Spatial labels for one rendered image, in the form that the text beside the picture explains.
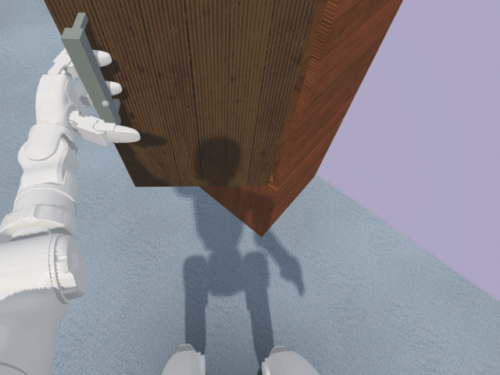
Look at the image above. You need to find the cupboard door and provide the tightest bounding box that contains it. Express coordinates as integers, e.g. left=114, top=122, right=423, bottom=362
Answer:
left=44, top=0, right=318, bottom=187

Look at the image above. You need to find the left robot forearm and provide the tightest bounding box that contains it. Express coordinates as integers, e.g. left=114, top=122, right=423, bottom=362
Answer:
left=0, top=123, right=79, bottom=244

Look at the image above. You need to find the robot left shin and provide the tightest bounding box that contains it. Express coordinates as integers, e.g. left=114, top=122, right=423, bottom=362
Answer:
left=177, top=344, right=195, bottom=352

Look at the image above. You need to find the robot left hand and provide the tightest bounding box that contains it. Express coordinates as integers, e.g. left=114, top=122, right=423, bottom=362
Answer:
left=35, top=48, right=141, bottom=146

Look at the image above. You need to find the handle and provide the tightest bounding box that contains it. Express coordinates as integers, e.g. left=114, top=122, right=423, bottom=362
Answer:
left=61, top=12, right=121, bottom=126

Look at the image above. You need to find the right robot thigh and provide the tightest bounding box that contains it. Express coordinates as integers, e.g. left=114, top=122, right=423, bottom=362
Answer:
left=262, top=351, right=319, bottom=375

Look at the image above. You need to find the robot left upper arm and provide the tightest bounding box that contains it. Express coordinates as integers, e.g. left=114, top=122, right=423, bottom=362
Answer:
left=0, top=233, right=88, bottom=375

